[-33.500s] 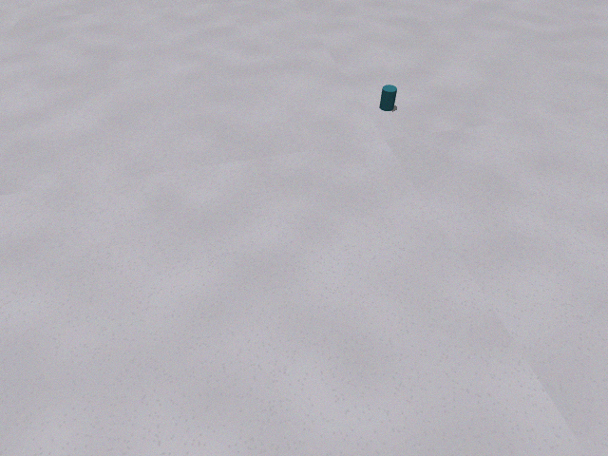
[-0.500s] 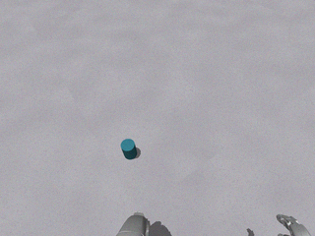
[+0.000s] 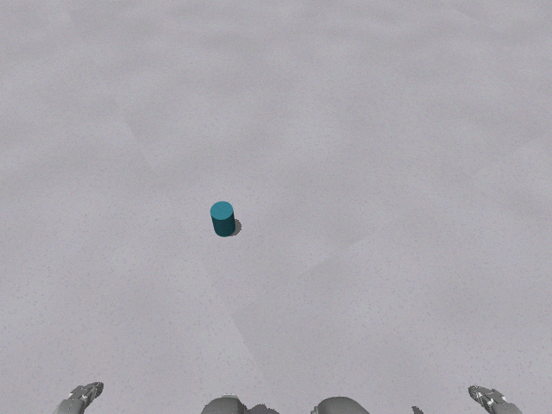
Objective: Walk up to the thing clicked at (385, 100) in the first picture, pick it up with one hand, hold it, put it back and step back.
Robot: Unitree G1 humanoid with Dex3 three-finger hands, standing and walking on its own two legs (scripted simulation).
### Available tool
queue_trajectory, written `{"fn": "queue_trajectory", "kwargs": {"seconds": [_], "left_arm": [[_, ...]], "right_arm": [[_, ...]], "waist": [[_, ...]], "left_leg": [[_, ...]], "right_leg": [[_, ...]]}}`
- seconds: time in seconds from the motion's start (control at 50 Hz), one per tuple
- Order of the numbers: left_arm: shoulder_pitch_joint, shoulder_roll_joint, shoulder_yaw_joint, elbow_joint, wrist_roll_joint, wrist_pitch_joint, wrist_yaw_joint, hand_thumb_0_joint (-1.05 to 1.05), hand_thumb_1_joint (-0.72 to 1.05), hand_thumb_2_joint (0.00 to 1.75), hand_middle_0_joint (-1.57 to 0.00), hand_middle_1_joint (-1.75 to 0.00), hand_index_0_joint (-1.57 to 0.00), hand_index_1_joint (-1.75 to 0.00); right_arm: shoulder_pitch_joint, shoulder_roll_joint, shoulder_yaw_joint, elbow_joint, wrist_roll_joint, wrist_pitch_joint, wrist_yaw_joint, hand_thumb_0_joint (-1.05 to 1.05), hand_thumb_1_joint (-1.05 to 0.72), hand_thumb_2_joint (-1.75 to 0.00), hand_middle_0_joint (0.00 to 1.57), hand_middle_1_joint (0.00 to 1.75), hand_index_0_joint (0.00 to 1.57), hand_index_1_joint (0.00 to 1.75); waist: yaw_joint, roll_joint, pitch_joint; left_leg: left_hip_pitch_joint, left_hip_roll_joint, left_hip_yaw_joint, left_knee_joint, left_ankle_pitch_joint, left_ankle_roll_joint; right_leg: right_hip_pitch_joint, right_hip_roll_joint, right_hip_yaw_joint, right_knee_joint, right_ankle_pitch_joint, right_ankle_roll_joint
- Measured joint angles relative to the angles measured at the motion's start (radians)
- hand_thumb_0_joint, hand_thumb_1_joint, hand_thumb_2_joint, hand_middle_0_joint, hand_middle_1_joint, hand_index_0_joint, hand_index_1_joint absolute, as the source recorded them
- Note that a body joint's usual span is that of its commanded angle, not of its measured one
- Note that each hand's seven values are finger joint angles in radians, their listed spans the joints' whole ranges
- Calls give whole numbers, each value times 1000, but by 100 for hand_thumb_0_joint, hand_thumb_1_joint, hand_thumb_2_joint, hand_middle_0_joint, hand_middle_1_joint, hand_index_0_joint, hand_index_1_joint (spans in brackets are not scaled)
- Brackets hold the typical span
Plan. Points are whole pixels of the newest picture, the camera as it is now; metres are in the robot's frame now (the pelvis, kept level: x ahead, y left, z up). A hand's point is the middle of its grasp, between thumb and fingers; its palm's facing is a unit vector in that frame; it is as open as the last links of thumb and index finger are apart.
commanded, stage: step back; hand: left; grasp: from the side
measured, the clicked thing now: (223, 219) +0.86 +0.23 -0.69
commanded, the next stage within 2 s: stand in 1.26 s
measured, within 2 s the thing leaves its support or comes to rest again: neither
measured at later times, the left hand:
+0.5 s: hand out of the picture -0.09 +0.27 -0.14, palm faces +0.07 -0.91 -0.40, open 7.4 cm
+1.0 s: hand out of the picture -0.07 +0.27 -0.15, palm faces +0.08 -0.93 -0.36, open 7.4 cm
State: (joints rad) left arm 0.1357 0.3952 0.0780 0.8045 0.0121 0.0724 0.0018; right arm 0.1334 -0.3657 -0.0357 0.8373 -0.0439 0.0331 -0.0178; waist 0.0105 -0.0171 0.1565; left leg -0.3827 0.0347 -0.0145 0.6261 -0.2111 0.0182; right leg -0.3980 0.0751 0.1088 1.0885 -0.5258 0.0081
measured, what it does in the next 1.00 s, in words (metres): walks backwards: right foot, then left foot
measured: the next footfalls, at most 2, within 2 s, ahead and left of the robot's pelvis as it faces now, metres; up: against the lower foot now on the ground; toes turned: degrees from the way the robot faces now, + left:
right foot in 0.08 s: -0.05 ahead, -0.13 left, +0.00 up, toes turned +3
left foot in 0.38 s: -0.06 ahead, +0.12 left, +0.00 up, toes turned +4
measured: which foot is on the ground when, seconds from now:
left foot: down 0.00-0.12, up 0.14-0.36, down 0.38-1.00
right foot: up 0.00-0.06, down 0.08-1.00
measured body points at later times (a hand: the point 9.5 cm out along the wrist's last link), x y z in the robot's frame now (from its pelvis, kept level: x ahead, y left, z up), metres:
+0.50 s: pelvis -0.13 -0.02 +0.00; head -0.12 -0.02 +0.45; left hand -0.09 +0.31 -0.11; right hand -0.06 -0.32 -0.12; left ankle -0.12 +0.10 -0.72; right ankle -0.10 -0.15 -0.71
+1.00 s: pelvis -0.11 -0.01 +0.01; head -0.10 +0.01 +0.46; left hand -0.08 +0.32 -0.12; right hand -0.01 -0.31 -0.11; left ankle -0.10 +0.12 -0.72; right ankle -0.11 -0.13 -0.71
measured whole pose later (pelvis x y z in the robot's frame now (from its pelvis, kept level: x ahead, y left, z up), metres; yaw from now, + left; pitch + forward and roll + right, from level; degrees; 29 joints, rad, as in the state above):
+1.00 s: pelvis -0.11 -0.01 +0.01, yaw +4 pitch -2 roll +0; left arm 0.20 0.39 0.05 1.02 0.01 0.00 -0.01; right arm 0.18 -0.35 -0.06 1.02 -0.05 -0.02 0.02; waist 0.02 -0.03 0.06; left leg -0.26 0.00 0.00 0.56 -0.28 0.01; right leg -0.27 -0.02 0.01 0.69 -0.47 -0.02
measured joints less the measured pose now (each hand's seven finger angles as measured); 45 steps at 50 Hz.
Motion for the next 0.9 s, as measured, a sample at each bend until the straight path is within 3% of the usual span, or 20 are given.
{"fn": "queue_trajectory", "kwargs": {"seconds": [0.08,0.12,0.18,0.22,0.26,0.3,0.36,0.38,0.42,0.46,0.5,0.58,0.6,0.62,0.66,0.74,0.82,0.86,0.9], "left_arm": [[30,5,-4,35,4,-15,-6,0,91,89,-20,-30,-20,-30],[35,-20,-4,68,14,-25,-5,0,91,89,-20,-30,-20,-30],[79,-27,-14,78,25,-23,-10,0,91,89,-20,-30,-20,-30],[97,-31,-17,89,29,-25,-4,0,91,89,-20,-30,-20,-30],[105,-32,-15,93,34,-31,-1,0,91,89,-21,-30,-20,-30],[106,-26,-12,88,39,-42,0,1,90,89,-21,-30,-20,-30],[97,-10,-7,79,38,-53,-1,1,90,89,-21,-30,-20,-30],[92,-4,-8,79,35,-52,-3,1,90,89,-21,-30,-20,-30],[78,12,-6,88,29,-47,-2,0,90,89,-21,-30,-20,-30],[82,9,-10,115,19,-43,-4,0,91,89,-20,-30,-20,-30],[89,12,-12,136,11,-43,-13,0,91,89,-20,-30,-20,-30],[102,12,-7,169,7,-62,-25,0,91,89,-20,-30,-20,-30],[104,7,-5,178,9,-68,-24,0,91,89,-20,-30,-20,-30],[102,-2,-4,187,14,-73,-21,0,91,89,-20,-30,-20,-30],[106,-16,-6,193,25,-83,-18,0,91,89,-20,-30,-20,-30],[103,-44,-12,194,30,-98,-15,0,91,89,-20,-30,-20,-30],[93,-49,-16,196,31,-102,-19,0,91,89,-21,-30,-20,-30],[84,-41,-20,195,26,-95,-20,0,90,89,-21,-30,-20,-30],[78,-28,-25,195,20,-88,-19,0,90,89,-21,-30,-20,-30]], "right_arm": [[-45,-27,-5,-33,4,7,3,1,-90,-90,21,30,21,30],[-67,-53,-13,-27,12,18,4,1,-90,-90,21,30,21,30],[-44,-46,-23,0,23,37,-5,1,-91,-90,20,30,21,30],[-18,-49,-21,12,30,34,-4,1,-91,-90,20,30,21,30],[11,-53,-21,24,28,25,-1,1,-91,-90,20,30,21,30],[40,-54,-20,42,23,21,4,1,-91,-90,20,30,21,30],[79,-45,-23,82,13,17,16,1,-91,-90,20,30,21,30],[88,-41,-25,98,11,13,19,1,-91,-90,20,30,21,30],[86,-12,-29,132,4,3,21,1,-91,-90,20,30,21,30],[94,3,-21,146,0,-5,31,1,-91,-90,20,30,21,30],[94,18,-11,153,-3,-16,34,1,-91,-90,20,30,21,30],[81,32,-3,150,-4,-27,42,1,-90,-90,20,30,21,30],[75,30,-4,149,-2,-23,43,1,-90,-90,21,30,21,30],[69,26,-5,148,1,-18,42,1,-90,-90,21,30,21,30],[67,22,-8,152,7,-9,37,1,-90,-90,20,30,21,30],[69,-2,-17,158,14,-15,36,1,-91,-90,20,30,21,30],[78,-24,-27,168,10,-26,41,1,-91,-90,20,30,21,30],[81,-29,-32,175,7,-33,42,1,-91,-90,20,30,21,30],[70,-20,-37,185,0,-40,35,1,-91,-90,20,30,21,30]], "waist": [[14,17,-6],[6,80,11],[32,51,-18],[35,39,-29],[32,37,-38],[31,40,-45],[26,39,-59],[22,36,-63],[30,-12,-47],[20,-11,-70],[10,-11,-86],[0,-4,-104],[2,6,-106],[1,26,-102],[6,45,-113],[27,48,-115],[32,49,-111],[26,40,-108],[26,10,-92]], "left_leg": [[-77,31,13,36,33,-28],[-111,57,-36,77,22,-25],[-165,-54,-107,287,-220,-24],[-174,-110,-127,421,-238,-20],[-149,-125,-117,464,-238,-23],[-90,-109,-95,407,-250,-29],[37,-66,-46,184,-279,-25],[89,-59,-34,78,-252,-19],[129,-90,-10,-1,-113,-13],[122,-84,-9,-5,-105,6],[128,-72,-10,-29,-91,12],[127,-47,-9,-50,-68,-6],[121,-35,-9,-38,-73,-12],[117,-19,-19,-19,-85,-17],[91,-24,-55,48,-184,-14],[34,-60,-76,181,-231,-12],[47,-32,-47,96,-220,-18],[88,-24,-26,-23,-156,-18],[114,-44,-5,-72,-27,-22]], "right_leg": [[158,-55,-47,-364,86,-7],[182,-20,-84,-427,107,-6],[135,-51,-65,-395,132,-19],[125,-75,-61,-414,161,-19],[112,-90,-69,-426,182,-17],[100,-97,-84,-427,195,-17],[79,-110,-119,-406,195,-15],[70,-117,-129,-390,190,-11],[62,-147,-102,-355,169,-11],[50,-123,-83,-322,69,-19],[44,-102,-76,-286,52,-24],[108,-91,-103,-409,92,-26],[134,-81,-108,-468,146,-28],[152,-65,-119,-505,220,-28],[157,-51,-132,-523,254,-35],[169,-70,-136,-549,254,-45],[179,-91,-150,-565,256,-23],[172,-107,-158,-538,235,-9],[159,-133,-141,-487,204,0]]}}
